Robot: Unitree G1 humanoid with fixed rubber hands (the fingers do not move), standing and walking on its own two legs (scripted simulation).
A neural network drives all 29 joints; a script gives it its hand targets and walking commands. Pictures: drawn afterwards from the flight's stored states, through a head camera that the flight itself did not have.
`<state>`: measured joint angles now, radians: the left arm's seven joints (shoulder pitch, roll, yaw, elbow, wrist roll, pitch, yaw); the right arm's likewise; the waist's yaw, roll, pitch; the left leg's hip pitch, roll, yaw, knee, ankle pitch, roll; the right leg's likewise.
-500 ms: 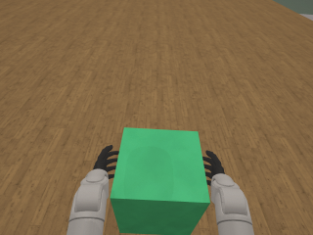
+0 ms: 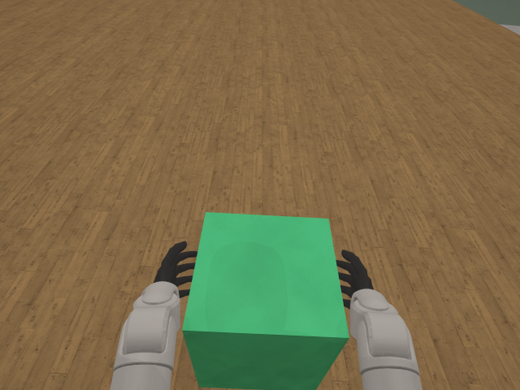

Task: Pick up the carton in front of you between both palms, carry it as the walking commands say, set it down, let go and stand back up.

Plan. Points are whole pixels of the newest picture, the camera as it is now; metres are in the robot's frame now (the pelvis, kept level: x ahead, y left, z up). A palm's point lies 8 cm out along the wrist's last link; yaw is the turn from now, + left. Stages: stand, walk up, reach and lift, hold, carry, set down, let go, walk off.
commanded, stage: carry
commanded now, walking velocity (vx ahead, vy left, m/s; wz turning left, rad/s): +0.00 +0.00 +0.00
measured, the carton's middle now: (262, 305) +0.30 +0.00 -0.04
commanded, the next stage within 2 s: hold in 0.42 s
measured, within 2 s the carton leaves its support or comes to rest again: neither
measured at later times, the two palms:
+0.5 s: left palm (163, 291) +0.28 +0.15 +0.04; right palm (358, 299) +0.28 -0.15 +0.04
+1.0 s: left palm (160, 302) +0.25 +0.15 +0.05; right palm (353, 269) +0.32 -0.14 +0.06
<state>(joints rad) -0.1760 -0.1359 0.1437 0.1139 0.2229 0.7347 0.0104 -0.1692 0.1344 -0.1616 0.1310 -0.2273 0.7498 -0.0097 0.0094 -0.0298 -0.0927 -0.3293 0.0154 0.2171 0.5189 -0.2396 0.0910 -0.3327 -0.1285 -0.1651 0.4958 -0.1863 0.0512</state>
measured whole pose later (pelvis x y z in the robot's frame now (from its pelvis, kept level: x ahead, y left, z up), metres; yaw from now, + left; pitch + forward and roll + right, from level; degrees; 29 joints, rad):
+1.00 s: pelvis -0.01 -0.07 +0.00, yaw +14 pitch -10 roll +0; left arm -0.40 -0.17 0.37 0.40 0.34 0.68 -0.06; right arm -0.39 0.19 -0.36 0.40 -0.34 0.71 0.01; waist 0.01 -0.03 0.05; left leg -0.12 -0.02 -0.04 0.47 -0.18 0.02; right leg -0.07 0.04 0.05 0.48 -0.24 -0.01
